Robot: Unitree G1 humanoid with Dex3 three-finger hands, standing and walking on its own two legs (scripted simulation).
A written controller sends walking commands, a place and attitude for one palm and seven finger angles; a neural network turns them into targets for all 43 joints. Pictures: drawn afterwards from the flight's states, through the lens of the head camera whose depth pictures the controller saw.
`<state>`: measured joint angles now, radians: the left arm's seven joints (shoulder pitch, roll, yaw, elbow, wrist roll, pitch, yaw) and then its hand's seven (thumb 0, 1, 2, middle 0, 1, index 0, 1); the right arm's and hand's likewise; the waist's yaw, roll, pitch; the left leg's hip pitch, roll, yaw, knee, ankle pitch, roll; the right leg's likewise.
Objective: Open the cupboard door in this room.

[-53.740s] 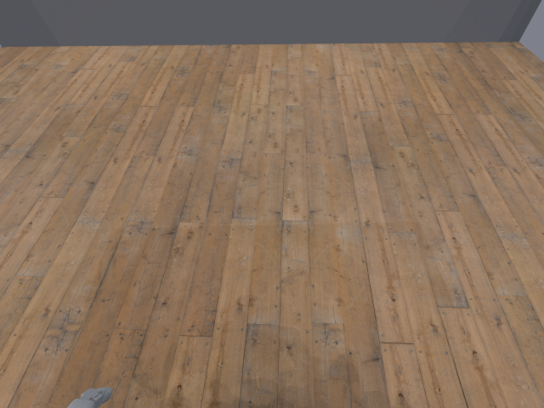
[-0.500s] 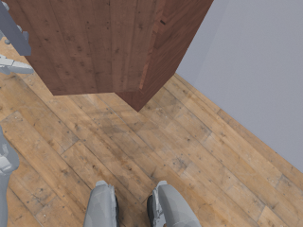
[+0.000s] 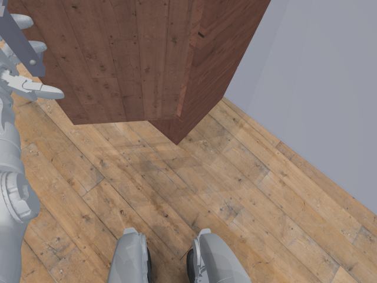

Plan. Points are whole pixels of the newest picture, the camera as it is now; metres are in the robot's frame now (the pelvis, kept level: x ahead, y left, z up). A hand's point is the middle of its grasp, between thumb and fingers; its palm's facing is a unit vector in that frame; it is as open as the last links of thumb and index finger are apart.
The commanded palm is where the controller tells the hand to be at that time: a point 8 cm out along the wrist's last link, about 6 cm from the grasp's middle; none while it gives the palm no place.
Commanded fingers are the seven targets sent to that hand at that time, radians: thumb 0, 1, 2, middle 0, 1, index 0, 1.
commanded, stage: slide the fingers in behind the handle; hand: left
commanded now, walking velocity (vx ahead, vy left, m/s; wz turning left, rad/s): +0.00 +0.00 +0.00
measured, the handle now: (22, 37) +0.58 +0.28 +0.06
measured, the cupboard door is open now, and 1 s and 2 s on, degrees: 48 49 78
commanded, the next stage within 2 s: close the thumb around the handle in 0.30 s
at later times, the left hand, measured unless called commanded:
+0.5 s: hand (32, 63) +0.52 +0.25 +0.07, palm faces +0.07 -1.00 -0.01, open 13.9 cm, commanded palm +0.51 +0.28 +0.06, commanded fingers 0.00 -0.16 0.44 -0.32 -1.24 -0.32 -1.24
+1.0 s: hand (31, 62) +0.52 +0.26 +0.07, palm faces +0.08 -1.00 -0.01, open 6.0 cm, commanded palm +0.51 +0.27 +0.06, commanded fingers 0.00 0.90 0.90 -0.40 -1.35 -0.40 -1.35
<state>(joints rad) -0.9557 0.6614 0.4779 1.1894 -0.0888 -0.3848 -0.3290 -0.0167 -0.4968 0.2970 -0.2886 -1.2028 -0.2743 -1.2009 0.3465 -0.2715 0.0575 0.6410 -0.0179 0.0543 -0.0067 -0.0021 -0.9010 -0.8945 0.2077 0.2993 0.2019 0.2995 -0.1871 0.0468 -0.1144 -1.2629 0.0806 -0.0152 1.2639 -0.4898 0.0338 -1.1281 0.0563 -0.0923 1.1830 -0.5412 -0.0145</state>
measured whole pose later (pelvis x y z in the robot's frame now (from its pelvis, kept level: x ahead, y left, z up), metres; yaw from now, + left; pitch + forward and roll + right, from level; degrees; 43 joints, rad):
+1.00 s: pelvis +0.00 +0.01 +0.00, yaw +0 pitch +28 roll -6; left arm -0.97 0.65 0.46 1.20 -0.09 -0.40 -0.32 0.00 0.67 0.80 -0.36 -1.31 -0.36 -1.33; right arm 0.36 -0.27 0.06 0.66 -0.02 0.05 -0.01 0.00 -0.90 -0.89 0.21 0.30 0.20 0.30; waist -0.19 0.05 -0.12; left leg -1.26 0.07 -0.01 1.26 -0.49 0.04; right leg -1.12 0.05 -0.09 1.17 -0.54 -0.01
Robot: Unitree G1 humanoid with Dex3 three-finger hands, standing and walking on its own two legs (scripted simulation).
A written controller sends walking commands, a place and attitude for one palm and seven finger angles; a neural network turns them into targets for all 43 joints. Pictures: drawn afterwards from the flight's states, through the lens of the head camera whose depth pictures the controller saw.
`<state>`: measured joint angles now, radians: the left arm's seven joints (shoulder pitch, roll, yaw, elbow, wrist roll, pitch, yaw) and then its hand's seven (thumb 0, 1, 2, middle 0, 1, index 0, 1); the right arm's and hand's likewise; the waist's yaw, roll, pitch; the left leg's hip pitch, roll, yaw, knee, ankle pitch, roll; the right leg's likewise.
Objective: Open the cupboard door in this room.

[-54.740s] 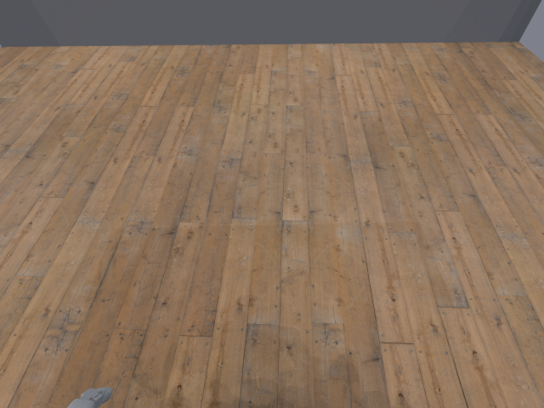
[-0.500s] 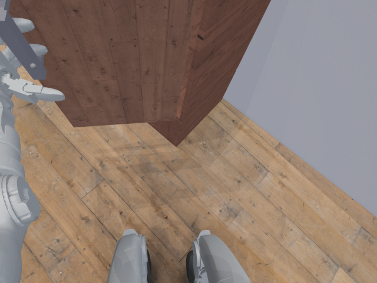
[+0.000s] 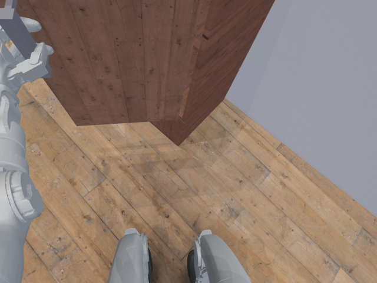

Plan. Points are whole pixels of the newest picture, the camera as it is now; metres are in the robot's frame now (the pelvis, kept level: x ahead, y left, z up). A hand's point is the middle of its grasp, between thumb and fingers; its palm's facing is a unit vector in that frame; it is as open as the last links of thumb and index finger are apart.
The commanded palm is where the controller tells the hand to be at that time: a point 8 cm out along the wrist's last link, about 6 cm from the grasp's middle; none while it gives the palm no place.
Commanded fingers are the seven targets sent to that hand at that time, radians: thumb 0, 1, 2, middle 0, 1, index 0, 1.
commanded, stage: close the thumb around the handle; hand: left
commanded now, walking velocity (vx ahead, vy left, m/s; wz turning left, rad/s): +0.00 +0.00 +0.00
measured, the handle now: (29, 39) +0.58 +0.27 +0.06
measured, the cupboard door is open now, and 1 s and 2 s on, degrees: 49 78 97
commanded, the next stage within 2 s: pull the door open along its arc in 0.10 s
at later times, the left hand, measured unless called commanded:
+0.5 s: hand (40, 75) +0.50 +0.24 +0.06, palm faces +0.06 -1.00 -0.01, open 6.0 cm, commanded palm +0.44 +0.28 +0.06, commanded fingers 0.00 0.90 0.90 -0.40 -1.35 -0.40 -1.35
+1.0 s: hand (84, 134) +0.38 +0.16 +0.06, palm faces +0.46 -0.89 +0.00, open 6.2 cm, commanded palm +0.32 +0.20 +0.06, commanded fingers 0.00 0.90 0.90 -0.40 -1.35 -0.40 -1.35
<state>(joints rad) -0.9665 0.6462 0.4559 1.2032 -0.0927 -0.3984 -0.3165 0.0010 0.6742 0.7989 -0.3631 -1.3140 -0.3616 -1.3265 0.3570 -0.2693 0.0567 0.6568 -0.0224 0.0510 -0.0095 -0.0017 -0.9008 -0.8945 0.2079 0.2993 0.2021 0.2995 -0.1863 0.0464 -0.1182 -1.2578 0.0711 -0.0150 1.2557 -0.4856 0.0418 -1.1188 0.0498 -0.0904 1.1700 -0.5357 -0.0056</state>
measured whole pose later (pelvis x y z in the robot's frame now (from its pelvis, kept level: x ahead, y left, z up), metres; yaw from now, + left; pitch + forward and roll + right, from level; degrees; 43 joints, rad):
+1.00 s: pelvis +0.02 -0.02 +0.03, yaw +2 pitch +19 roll -2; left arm -0.24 0.05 0.16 0.50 -0.01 -0.44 0.37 -0.01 0.68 0.78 -0.34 -1.31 -0.32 -1.31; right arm 0.20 -0.19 0.01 0.58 -0.06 0.07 0.04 0.00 -0.90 -0.89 0.21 0.30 0.20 0.30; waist -0.03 0.03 -0.18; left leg -0.98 0.04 0.03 1.13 -0.48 0.02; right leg -0.88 0.02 -0.05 1.12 -0.56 -0.02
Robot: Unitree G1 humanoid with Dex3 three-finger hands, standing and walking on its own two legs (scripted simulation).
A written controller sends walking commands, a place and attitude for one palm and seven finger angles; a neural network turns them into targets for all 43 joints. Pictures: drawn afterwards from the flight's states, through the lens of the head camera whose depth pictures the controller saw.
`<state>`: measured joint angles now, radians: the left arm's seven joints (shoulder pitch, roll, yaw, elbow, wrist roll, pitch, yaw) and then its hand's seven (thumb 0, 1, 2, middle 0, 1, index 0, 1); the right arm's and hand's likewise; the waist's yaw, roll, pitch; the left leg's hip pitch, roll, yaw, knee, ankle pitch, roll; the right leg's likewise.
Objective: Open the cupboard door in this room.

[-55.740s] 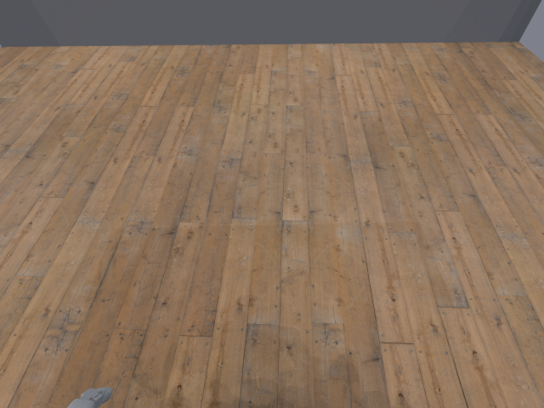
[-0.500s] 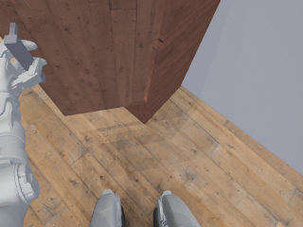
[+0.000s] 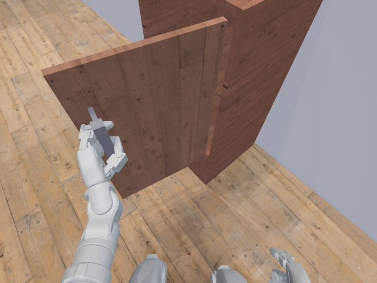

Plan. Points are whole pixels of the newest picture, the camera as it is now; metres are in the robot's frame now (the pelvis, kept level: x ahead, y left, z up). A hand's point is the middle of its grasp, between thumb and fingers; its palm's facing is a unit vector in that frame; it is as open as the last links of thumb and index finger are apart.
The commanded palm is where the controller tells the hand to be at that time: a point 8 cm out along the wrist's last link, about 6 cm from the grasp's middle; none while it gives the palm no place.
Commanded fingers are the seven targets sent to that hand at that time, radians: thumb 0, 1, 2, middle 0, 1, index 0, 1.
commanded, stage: pull the door open along its arc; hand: left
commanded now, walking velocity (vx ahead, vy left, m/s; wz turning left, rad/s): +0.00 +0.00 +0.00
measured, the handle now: (104, 137) +0.42 +0.21 +0.04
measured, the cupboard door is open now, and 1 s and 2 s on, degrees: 78 97 100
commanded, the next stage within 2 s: open thumb and fingers to let go in 0.30 s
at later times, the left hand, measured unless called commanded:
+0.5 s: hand (162, 187) +0.30 +0.07 +0.04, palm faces +0.40 -0.92 -0.01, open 6.1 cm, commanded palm +0.26 +0.12 +0.04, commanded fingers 0.00 0.48 0.72 -0.37 -1.30 -0.37 -1.30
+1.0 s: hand (156, 183) +0.31 +0.08 +0.04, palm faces +0.40 -0.92 +0.00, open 13.5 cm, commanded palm +0.26 +0.13 +0.04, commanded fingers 0.00 -0.50 0.30 -0.22 -0.75 -0.22 -0.75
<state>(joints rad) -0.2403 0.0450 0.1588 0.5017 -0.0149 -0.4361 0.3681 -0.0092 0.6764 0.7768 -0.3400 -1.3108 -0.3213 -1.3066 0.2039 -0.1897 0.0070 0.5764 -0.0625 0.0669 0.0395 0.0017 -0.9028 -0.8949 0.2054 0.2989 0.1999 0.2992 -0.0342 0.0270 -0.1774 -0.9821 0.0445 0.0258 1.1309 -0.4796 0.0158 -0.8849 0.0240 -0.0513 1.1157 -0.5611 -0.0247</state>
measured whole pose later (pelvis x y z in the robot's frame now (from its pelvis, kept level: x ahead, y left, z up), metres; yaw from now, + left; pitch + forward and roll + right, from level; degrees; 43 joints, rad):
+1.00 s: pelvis +0.00 -0.02 +0.00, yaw +2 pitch +17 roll +0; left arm -0.02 -0.08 -0.11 0.36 0.07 -0.46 0.53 -0.01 -0.39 0.34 -0.30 -1.12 -0.30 -1.12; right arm 0.19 -0.19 -0.02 0.62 -0.08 0.02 0.02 0.01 -0.90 -0.90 0.20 0.30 0.20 0.30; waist -0.01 0.03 -0.17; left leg -0.95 0.03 -0.01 1.11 -0.46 -0.02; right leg -0.85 0.01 -0.08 1.13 -0.58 -0.06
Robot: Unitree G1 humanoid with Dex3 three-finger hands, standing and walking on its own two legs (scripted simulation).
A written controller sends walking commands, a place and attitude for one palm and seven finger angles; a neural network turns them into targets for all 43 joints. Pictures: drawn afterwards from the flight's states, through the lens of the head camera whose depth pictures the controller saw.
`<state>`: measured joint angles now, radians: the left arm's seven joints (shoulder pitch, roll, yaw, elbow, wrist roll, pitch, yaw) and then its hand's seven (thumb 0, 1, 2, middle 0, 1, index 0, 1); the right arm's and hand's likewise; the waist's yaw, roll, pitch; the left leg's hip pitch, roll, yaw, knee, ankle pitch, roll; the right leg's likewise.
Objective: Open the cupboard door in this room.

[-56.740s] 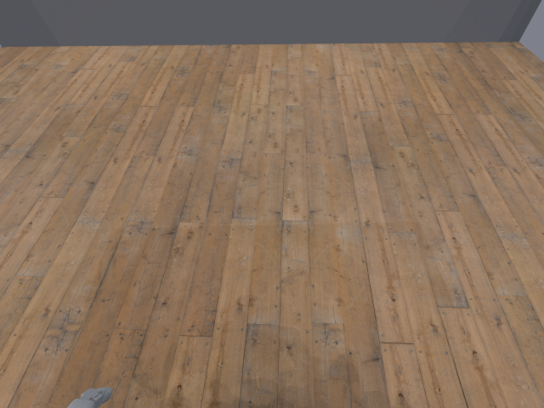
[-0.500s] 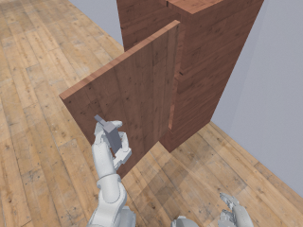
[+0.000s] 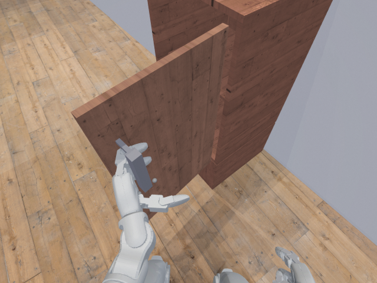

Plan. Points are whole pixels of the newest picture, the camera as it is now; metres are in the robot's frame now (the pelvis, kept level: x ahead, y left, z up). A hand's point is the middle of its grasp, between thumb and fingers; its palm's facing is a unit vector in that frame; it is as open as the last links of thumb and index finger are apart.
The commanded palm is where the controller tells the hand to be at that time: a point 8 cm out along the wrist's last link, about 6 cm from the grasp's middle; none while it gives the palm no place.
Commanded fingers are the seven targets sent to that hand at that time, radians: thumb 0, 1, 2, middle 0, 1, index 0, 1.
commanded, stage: open thumb and fingers to let go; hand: left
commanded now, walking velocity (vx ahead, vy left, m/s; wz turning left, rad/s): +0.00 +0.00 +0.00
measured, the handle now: (134, 166) +0.35 +0.14 +0.04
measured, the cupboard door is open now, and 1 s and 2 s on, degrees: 97 100 100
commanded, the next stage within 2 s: slide the hand sideways off the handle in 0.22 s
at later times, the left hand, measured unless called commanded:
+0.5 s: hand (152, 197) +0.28 +0.09 +0.03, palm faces -0.13 -0.99 -0.07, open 15.8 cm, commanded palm +0.27 +0.13 +0.03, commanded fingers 0.00 -0.50 0.30 -0.15 -0.30 -0.15 -0.30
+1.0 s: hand (133, 218) +0.24 +0.12 +0.03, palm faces -0.07 -1.00 +0.01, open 16.3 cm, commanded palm +0.22 +0.18 +0.03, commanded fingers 0.00 -0.50 0.30 -0.15 -0.30 -0.15 -0.30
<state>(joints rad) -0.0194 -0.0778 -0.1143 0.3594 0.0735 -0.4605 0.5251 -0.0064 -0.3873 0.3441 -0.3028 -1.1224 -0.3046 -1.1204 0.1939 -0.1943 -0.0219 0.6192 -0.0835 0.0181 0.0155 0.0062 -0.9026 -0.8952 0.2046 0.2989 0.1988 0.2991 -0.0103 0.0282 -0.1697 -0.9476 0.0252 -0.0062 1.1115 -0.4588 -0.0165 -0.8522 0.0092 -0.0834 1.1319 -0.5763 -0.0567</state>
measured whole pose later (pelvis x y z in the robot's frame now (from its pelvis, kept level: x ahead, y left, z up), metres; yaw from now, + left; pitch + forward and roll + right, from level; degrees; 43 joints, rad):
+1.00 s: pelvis -0.01 +0.03 -0.01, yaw -1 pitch +16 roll -2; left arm 0.29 0.10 -0.15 0.01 -0.07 -0.42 0.03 -0.02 -0.50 0.30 -0.15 -0.30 -0.16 -0.31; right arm 0.21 -0.20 0.02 0.46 -0.02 -0.01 0.01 0.01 -0.90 -0.90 0.21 0.30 0.20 0.30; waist 0.00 0.04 -0.15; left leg -0.99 0.02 0.01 1.20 -0.50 0.03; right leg -0.88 0.00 -0.07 1.18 -0.59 -0.02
